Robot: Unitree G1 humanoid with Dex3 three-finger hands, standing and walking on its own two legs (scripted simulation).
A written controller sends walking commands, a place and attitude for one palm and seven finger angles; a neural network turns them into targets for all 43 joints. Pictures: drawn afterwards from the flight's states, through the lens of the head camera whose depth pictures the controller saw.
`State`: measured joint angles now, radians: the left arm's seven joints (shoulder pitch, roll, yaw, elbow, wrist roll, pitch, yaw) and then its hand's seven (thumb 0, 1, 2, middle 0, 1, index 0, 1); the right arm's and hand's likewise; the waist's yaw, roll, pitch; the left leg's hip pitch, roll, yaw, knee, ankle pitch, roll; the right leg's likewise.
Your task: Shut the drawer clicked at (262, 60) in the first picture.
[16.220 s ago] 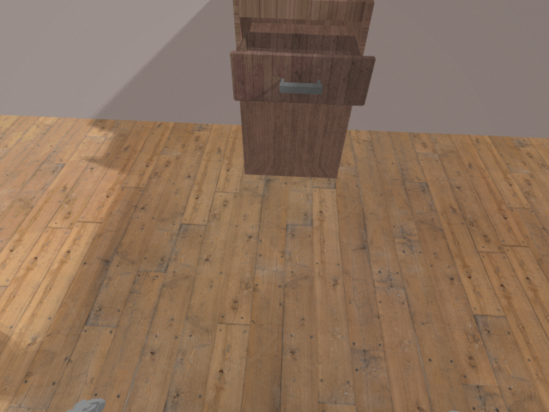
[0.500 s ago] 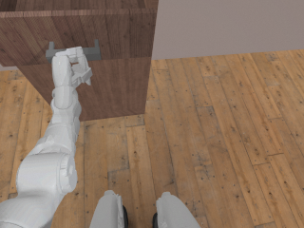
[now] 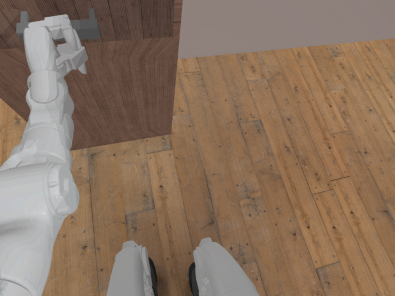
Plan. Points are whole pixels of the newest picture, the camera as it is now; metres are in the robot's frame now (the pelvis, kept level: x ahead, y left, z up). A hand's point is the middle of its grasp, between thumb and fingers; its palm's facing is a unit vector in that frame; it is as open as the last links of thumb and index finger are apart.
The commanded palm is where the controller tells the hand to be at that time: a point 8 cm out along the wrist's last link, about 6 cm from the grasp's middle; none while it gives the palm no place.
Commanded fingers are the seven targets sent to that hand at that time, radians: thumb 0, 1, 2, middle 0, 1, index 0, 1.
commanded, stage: push the drawer shut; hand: left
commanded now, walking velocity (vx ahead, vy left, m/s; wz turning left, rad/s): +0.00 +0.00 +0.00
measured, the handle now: (60, 23) +0.64 +0.18 +0.06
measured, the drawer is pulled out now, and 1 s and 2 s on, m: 0.03 0.00 0.00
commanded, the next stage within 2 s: pull the fist back off the drawer in 0.58 s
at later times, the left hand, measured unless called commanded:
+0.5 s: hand (72, 38) +0.60 +0.16 +0.06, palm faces +0.11 -0.99 -0.03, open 3.0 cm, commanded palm +0.62 +0.17 +0.06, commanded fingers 0.00 0.90 0.90 -1.40 -1.60 -1.40 -1.60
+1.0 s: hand (69, 36) +0.60 +0.16 +0.07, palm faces +0.11 -0.99 -0.02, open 3.2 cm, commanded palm +0.59 +0.15 +0.06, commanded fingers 0.00 0.90 0.90 -1.40 -1.60 -1.40 -1.60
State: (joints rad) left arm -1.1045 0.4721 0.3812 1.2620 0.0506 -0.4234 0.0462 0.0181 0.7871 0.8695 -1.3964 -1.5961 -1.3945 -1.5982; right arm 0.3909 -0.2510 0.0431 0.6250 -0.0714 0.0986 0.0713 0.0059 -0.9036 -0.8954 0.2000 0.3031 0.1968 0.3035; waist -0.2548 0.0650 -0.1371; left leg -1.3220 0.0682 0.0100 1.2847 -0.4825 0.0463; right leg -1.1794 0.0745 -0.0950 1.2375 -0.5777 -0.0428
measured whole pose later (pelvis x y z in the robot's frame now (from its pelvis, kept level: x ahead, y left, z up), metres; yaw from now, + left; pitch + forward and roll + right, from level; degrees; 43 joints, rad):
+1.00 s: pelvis -0.04 +0.02 -0.03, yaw -2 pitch +33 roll -10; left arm -1.43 0.67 0.35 1.38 0.15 -0.26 0.05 0.03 0.60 0.86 -1.40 -1.60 -1.39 -1.60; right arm 0.46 -0.24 0.11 0.64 -0.10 0.01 0.07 0.00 -0.90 -0.90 0.20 0.30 0.20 0.30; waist -0.36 0.07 -0.10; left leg -1.54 0.07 -0.03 1.38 -0.44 0.08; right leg -1.36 0.08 -0.14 1.30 -0.53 -0.02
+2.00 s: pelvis +0.05 +0.00 +0.08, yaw +3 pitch +13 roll -2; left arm -0.30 0.26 0.17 0.49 -0.20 -0.27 -0.09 0.02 0.90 0.90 -1.40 -1.60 -1.39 -1.60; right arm 0.28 -0.27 0.01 0.55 0.04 0.06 0.03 0.01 -0.90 -0.90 0.20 0.30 0.20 0.30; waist -0.05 0.05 -0.14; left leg -0.71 0.02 0.02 0.89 -0.42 0.03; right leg -0.57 0.06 -0.05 0.83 -0.49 -0.04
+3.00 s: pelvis +0.03 +0.00 +0.13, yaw +3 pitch -5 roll -1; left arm 0.52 0.33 0.26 -0.45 -0.07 -0.10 0.10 0.02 0.89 0.90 -1.40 -1.60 -1.40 -1.60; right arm 0.19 -0.24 0.03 0.63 0.00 -0.09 -0.08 0.02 -0.90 -0.90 0.20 0.30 0.20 0.30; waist 0.07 0.07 0.03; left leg -0.13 -0.01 0.05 0.42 -0.20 0.04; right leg 0.01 0.04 -0.02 0.34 -0.26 -0.03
